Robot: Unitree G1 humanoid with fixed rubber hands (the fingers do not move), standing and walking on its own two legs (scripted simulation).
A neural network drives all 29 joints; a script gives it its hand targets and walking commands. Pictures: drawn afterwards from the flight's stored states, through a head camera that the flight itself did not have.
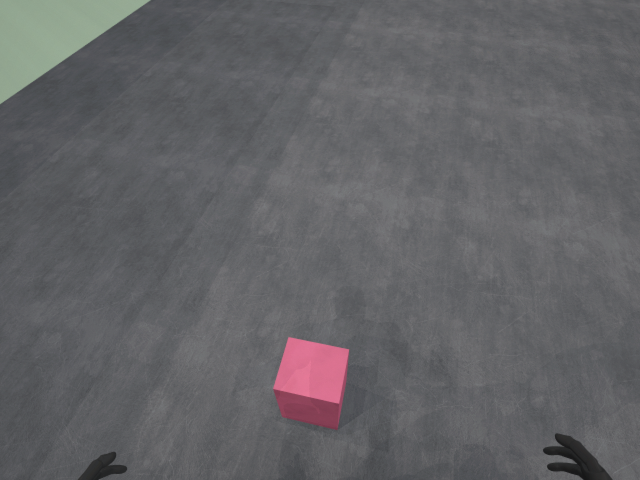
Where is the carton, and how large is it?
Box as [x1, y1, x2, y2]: [273, 337, 348, 429]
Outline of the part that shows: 288,337 273,387 282,416 337,429 346,378 348,349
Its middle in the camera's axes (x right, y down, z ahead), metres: -0.02 +0.41 +1.12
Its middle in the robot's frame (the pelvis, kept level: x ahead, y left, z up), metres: +0.46 +0.05 -0.65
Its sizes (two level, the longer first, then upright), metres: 0.171 0.146 0.248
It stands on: the floor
